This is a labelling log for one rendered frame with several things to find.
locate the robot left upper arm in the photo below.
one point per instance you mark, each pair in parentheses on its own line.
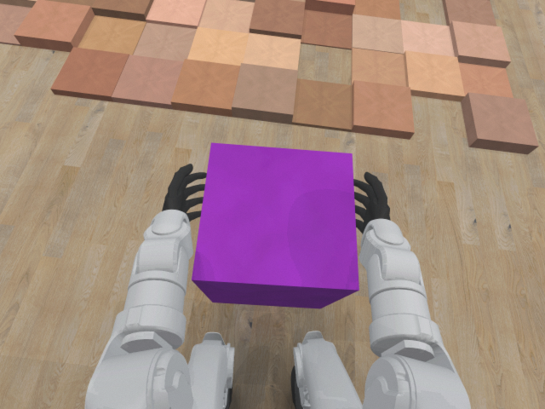
(149,379)

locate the right robot forearm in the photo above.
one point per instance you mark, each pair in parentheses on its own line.
(401,322)

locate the robot left thigh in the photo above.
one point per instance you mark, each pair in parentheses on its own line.
(211,371)

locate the robot right hand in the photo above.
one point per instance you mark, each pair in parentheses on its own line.
(375,204)

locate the robot right thigh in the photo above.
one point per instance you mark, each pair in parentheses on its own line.
(319,370)

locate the robot right upper arm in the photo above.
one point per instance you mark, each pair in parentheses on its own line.
(398,382)

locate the left robot forearm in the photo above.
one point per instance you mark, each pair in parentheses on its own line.
(153,316)

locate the robot thigh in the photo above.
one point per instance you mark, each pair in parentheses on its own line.
(211,371)
(319,370)

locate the robot left hand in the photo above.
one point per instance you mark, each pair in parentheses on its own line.
(177,194)

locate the carton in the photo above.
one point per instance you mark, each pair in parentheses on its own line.
(277,227)

